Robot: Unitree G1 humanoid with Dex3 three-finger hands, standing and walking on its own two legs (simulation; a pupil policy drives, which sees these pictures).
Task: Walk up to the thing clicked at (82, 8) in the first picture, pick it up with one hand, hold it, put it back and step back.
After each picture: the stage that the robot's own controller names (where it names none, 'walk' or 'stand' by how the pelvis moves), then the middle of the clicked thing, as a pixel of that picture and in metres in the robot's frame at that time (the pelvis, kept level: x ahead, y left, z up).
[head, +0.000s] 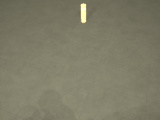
stand; (83, 13) +1.98 +0.09 -0.66
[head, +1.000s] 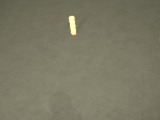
walk; (72, 25) +1.83 +0.36 -0.65
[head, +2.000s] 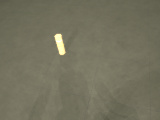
walk; (60, 44) +1.29 +0.41 -0.65
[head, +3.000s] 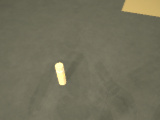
walk; (61, 74) +0.87 +0.31 -0.64
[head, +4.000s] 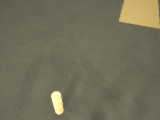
walk; (57, 103) +0.59 +0.23 -0.63
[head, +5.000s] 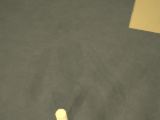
stand; out of the picture +0.46 +0.21 -0.64
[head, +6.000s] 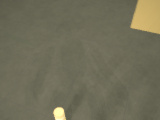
stand; (60, 119) +0.47 +0.21 -0.64
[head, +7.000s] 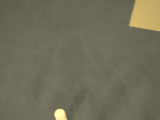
stand; out of the picture +0.46 +0.22 -0.65
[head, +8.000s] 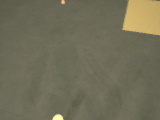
stand; out of the picture +0.44 +0.23 -0.66
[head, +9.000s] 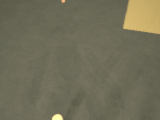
stand; out of the picture +0.44 +0.24 -0.66
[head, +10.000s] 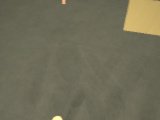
stand; out of the picture +0.43 +0.24 -0.66
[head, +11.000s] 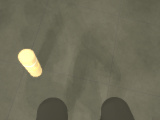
go down; (31, 64) +0.48 +0.26 -0.37
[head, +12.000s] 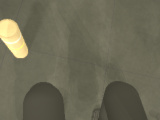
go down; (15, 42) +0.49 +0.30 -0.26
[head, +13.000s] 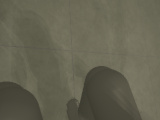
close in; out of the picture +0.47 +0.34 -0.17
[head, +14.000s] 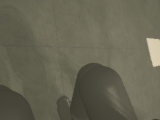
close; out of the picture +0.46 +0.36 -0.16
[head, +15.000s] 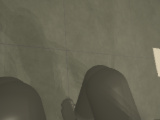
lift; out of the picture +0.41 +0.33 -0.16
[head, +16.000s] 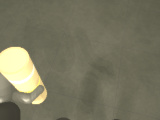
lift; (27, 81) +0.34 +0.20 +0.03
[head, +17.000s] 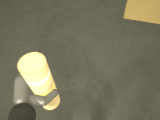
hold; (43, 85) +0.33 +0.17 +0.05
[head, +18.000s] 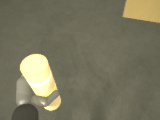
hold; (44, 86) +0.33 +0.17 +0.04
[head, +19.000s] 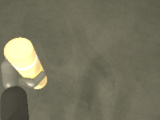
crouch; (30, 68) +0.40 +0.20 -0.02
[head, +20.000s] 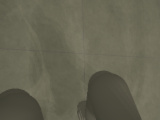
lower; out of the picture +0.50 +0.33 -0.07
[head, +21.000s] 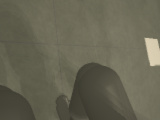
lower; out of the picture +0.45 +0.36 -0.17
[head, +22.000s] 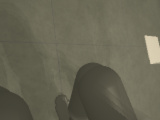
lower; out of the picture +0.45 +0.36 -0.17
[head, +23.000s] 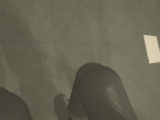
lower; out of the picture +0.46 +0.36 -0.17
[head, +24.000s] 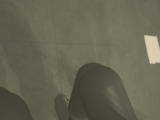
lower; out of the picture +0.45 +0.36 -0.17
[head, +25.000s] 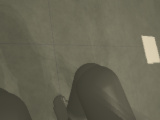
open; out of the picture +0.46 +0.34 -0.17
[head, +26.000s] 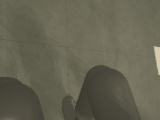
stand; out of the picture +0.46 +0.33 -0.17
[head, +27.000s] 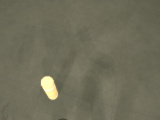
stand; (50, 89) +0.48 +0.22 -0.49
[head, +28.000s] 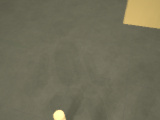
stand; out of the picture +0.45 +0.21 -0.60
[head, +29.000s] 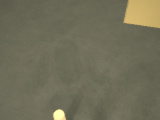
stand; out of the picture +0.45 +0.21 -0.60
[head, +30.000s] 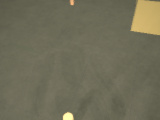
stand; out of the picture +0.47 +0.18 -0.65
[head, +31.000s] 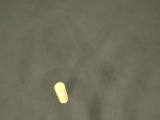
walk; (61, 93) +0.53 +0.20 -0.63
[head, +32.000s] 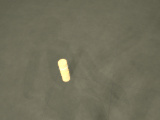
walk; (64, 70) +0.80 +0.24 -0.63
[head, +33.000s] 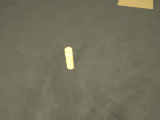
stand; (69, 58) +1.10 +0.23 -0.63
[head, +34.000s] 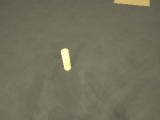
stand; (66, 60) +1.08 +0.25 -0.66
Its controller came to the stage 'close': yes
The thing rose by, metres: 0.67
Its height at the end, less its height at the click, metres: +0.00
